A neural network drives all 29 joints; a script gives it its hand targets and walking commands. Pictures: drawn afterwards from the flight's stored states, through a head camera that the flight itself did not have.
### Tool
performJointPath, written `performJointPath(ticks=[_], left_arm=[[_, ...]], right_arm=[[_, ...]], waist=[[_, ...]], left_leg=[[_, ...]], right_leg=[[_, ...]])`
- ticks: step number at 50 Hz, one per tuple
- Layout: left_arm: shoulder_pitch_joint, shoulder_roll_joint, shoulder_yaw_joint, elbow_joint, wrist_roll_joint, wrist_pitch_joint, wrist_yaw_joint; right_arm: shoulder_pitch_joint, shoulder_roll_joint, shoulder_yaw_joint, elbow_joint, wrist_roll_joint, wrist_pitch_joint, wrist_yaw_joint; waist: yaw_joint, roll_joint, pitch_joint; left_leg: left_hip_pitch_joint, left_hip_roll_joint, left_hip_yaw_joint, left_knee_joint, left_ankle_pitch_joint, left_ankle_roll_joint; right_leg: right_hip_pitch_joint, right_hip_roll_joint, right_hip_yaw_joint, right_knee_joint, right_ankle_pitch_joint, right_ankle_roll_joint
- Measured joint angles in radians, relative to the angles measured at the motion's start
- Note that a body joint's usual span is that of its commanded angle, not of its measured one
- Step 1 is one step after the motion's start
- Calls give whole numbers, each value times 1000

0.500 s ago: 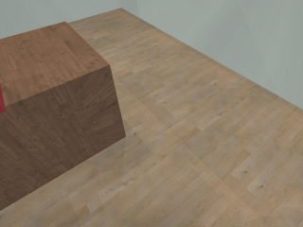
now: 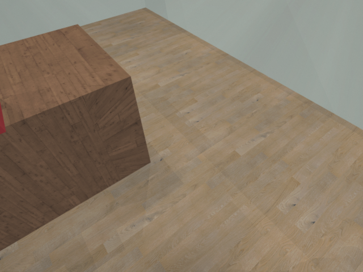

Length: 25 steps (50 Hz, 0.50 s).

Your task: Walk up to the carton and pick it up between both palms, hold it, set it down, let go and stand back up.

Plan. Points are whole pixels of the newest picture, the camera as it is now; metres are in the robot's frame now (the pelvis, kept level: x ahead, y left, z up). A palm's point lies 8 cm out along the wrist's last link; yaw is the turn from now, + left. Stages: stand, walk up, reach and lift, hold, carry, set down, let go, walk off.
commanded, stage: stand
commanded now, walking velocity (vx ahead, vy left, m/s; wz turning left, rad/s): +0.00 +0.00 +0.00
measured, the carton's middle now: out of the picture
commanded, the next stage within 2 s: walk up in 0.80 s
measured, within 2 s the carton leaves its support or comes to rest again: neither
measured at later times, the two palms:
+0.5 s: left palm out of the picture -0.01 +0.19 -0.15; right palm out of the picture -0.02 -0.20 -0.16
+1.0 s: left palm out of the picture +0.00 +0.18 -0.15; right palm out of the picture +0.00 -0.21 -0.16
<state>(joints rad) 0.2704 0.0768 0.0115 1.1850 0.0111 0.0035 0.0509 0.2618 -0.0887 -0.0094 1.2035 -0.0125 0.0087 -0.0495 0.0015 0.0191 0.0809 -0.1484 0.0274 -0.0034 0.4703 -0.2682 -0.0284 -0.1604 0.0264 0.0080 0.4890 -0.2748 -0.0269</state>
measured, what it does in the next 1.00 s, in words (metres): stands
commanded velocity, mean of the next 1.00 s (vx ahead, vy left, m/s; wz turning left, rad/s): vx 0.00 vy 0.00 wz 0.01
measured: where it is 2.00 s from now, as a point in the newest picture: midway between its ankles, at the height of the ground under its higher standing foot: outside the picture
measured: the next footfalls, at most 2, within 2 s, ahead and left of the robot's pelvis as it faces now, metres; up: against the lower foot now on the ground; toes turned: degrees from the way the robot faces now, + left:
left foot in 1.36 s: +0.02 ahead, +0.13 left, +0.00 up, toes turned +23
right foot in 1.98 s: +0.14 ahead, -0.03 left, +0.00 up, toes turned +28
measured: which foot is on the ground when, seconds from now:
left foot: down 0.00-1.00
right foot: down 0.00-1.00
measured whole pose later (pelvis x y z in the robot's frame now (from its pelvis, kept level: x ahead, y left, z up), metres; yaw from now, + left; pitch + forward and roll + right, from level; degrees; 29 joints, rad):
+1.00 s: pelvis +0.02 -0.02 +0.00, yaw +0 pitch -3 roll +0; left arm 0.28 0.08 0.01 1.17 0.01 -0.02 0.05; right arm 0.26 -0.09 -0.01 1.22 -0.01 0.01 -0.05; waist 0.00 0.02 0.08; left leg -0.11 0.06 -0.02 0.44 -0.29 -0.06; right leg -0.12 0.06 -0.01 0.45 -0.29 -0.06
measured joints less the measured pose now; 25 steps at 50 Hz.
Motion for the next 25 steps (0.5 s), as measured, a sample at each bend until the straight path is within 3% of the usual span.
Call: performJointPath(ticks=[25], left_arm=[[6,3,-1,-8,-1,-11,-2]], right_arm=[[2,0,-1,4,1,-3,0]], waist=[[-1,3,-4]], left_leg=[[12,13,-8,-14,-7,-13]], right_leg=[[15,13,-8,-17,-6,-13]])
